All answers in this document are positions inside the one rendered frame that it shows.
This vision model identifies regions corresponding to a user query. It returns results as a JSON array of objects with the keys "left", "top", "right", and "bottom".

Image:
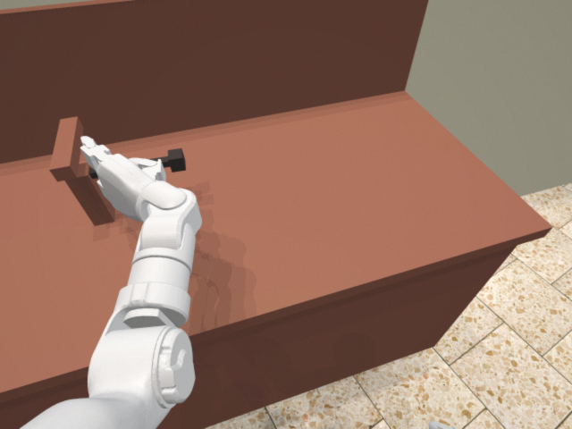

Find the robot left forearm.
[{"left": 88, "top": 181, "right": 202, "bottom": 395}]

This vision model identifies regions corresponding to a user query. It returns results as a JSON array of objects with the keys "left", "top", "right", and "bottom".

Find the robot left hand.
[{"left": 80, "top": 136, "right": 166, "bottom": 221}]

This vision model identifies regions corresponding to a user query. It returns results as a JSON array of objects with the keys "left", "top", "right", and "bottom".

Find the tap lever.
[{"left": 89, "top": 148, "right": 186, "bottom": 179}]

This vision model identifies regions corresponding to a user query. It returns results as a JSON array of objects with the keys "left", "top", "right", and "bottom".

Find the counter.
[{"left": 0, "top": 0, "right": 553, "bottom": 429}]

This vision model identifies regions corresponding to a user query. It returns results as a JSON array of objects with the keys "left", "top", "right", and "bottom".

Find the robot left upper arm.
[{"left": 20, "top": 325, "right": 195, "bottom": 429}]

